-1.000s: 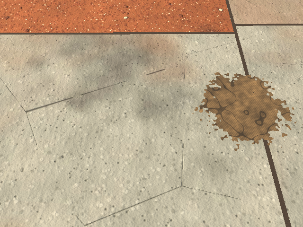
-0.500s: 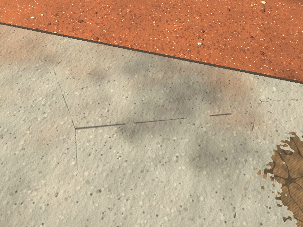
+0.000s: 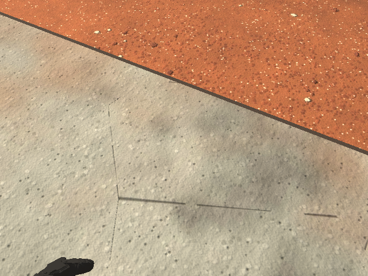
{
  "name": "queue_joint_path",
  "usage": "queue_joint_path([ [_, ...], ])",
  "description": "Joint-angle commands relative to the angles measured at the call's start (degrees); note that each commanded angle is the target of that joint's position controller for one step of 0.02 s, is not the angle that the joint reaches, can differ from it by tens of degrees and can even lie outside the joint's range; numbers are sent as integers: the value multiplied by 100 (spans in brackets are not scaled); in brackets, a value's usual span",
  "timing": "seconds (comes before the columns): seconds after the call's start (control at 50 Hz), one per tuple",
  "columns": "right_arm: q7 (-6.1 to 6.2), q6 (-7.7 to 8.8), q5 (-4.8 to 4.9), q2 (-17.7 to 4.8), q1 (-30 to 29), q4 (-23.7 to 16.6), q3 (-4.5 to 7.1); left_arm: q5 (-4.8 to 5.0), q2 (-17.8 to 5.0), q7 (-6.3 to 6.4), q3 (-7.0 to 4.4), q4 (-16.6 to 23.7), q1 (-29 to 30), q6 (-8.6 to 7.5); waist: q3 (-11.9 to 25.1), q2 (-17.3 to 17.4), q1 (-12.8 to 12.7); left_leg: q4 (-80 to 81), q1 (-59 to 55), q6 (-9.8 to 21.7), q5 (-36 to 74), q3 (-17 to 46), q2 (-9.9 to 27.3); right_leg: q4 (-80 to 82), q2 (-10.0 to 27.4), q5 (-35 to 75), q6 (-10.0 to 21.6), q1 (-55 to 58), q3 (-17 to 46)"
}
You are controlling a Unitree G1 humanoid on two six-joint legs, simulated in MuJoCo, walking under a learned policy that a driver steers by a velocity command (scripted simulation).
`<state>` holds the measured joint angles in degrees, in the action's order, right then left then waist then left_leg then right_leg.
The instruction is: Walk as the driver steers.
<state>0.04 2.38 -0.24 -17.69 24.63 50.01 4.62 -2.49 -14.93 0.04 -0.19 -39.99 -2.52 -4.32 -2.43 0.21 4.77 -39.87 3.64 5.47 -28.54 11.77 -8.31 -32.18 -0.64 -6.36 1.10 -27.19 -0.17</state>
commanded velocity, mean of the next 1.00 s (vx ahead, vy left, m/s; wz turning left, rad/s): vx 0.50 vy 0.00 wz -0.21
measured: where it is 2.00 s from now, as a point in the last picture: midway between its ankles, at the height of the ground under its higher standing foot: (214, 184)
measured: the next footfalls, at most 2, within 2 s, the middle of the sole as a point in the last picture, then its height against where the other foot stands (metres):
left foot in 0.44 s outside the picture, level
right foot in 0.98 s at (212, 231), level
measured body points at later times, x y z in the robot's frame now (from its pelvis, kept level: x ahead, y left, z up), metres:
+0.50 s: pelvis +0.25 +0.03 +0.01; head +0.28 +0.04 +0.46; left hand +0.21 +0.29 -0.13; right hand +0.46 -0.20 -0.07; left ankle +0.32 +0.12 -0.72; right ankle +0.12 -0.10 -0.68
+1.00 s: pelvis +0.49 -0.02 -0.01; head +0.53 -0.04 +0.44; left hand +0.76 +0.14 -0.10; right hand +0.39 -0.26 -0.15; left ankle +0.33 +0.12 -0.69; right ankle +0.57 -0.11 -0.72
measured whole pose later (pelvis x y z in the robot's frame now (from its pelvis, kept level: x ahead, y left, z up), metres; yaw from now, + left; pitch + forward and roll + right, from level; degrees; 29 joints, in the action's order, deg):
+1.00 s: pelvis +0.49 -0.02 -0.01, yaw -18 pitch +1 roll +1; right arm 0.9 2.8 -1.3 -13.6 23.2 53.1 2.5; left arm -2.7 -14.0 -3.0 -2.9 -42.6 -2.6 -1.1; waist -3.4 -0.1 2.5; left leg -41.6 0.5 -1.1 -29.0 -15.9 5.7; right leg -35.3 -2.4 -9.7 9.0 -27.1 -6.6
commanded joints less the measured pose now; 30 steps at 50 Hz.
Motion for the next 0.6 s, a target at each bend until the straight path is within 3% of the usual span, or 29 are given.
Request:
queue_joint_path([
  [0.02, 17, 74, -84, -511, 367, -461, -2, 4, -1266, 81, -467, -69, -1641, 63, 1402, -921, -612, -3268, 3203, -18, 17, -340, 381, 1662, 2443, -2383, 1143, 3685, 4355],
  [0.04, -35, 59, -122, -524, -30, -454, 7, 61, -790, 44, -357, -35, -1314, 60, 719, -324, -609, -3127, 3114, -47, 601, -396, 559, 1740, 2142, -2159, 1045, 2910, 3377],
  [0.06, -72, 58, -128, -406, -259, -497, -26, 41, -579, 11, -300, -92, -1167, 43, 393, -156, -555, -2872, 2993, -90, 869, -455, 703, 1853, 1844, -1400, 948, 2422, 2635],
  [0.12, -181, -61, -211, -252, -349, -522, -74, 99, -548, -22, -278, -382, -1403, -99, 250, -663, -431, -2451, 2674, -207, 989, -556, 813, 2018, 1397, 198, 854, 1939, 1505],
  [0.18, -228, -94, -224, -194, -735, -653, -117, 164, -638, -70, -315, -573, -1627, -213, 196, -609, -413, -2069, 3040, -300, 1272, -608, 866, 2225, 1410, 716, 1000, 2040, 1076],
  [0.26, -302, -41, -238, -5, -1756, -978, -275, 212, -589, -94, -306, -781, -1809, -160, -27, -569, -540, -648, 3019, -479, 2086, -1173, 1170, 2467, 1112, 765, 982, 1867, 567],
  [0.32, -297, 9, -174, 63, -2266, -1105, -360, 205, -777, -109, -364, -940, -2126, -116, -41, -569, -707, 242, 2433, -547, 2261, -1425, 1040, 2264, 1070, 1157, 934, 1781, 532],
  [0.38, -210, 74, -145, -98, -2298, -1151, -327, 187, -948, -93, -424, -1034, -2247, -58, -6, -563, -652, 656, 2062, -454, 2066, -1409, 949, 1899, 1278, 1410, 869, 2024, 849],
  [0.42, -124, 157, -189, -208, -1641, -947, -260, 205, -966, -72, -435, -1061, -2156, -20, 218, -404, -288, 1291, 1067, -334, 2013, -1421, 800, 1122, 1145, 1729, 723, 1967, 843],
  [0.44, -48, 235, -281, -459, -894, -699, -157, 227, -792, -78, -390, -1061, -2212, -28, 693, -68, -23, 1478, -50, -189, 1944, -1159, 1013, 71, 793, 1640, 604, 1619, 597],
  [0.46, 37, 282, -406, -946, 87, -640, -41, 240, -449, -81, -297, -802, -2105, -52, 1529, 713, 371, 1727, -1290, 95, 1088, 354, 2499, -1606, 372, -16, 460, 755, 248],
  [0.48, 63, 178, -315, -1429, 104, -602, 99, 351, -123, -49, -253, -662, -2598, -10, 1798, 1830, 95, 2511, -1847, 593, 444, 2351, 3522, -2951, -316, -2480, 360, -767, -74],
  [0.5, 48, 131, -205, -871, -267, -678, -8, 201, -646, 1, -382, -842, -2376, 110, 1115, 797, 9, 2587, -1205, 565, -1, 2131, 3275, -3470, 63, -2235, 430, -1078, 333],
  [0.52, 28, 157, -166, -463, -710, -732, -121, 196, -577, -55, -405, -827, -2133, 131, 517, 523, -177, 2691, -606, 447, 351, 1312, 2964, -3419, 264, -1706, 435, -1080, 419],
  [0.54, 10, 192, -159, -245, -935, -726, -171, 208, -447, -91, -393, -840, -2039, 157, 277, 502, -312, 2846, -194, 332, 1097, 649, 2705, -3276, 407, -1384, 379, -910, 371],
  [0.56, 27, 232, -142, -131, -992, -696, -201, 149, -423, -125, -413, -863, -1988, 218, 156, 598, -398, 2935, 43, 236, 1589, 155, 2516, -3176, 493, -1244, 316, -791, 321],
  [0.6, 45, 327, -115, -91, -915, -598, -198, 87, -309, -198, -415, -853, -1957, 334, 155, 615, -510, 3020, 210, 195, 2403, -421, 2357, -3220, 511, -974, 206, -669, 247],
])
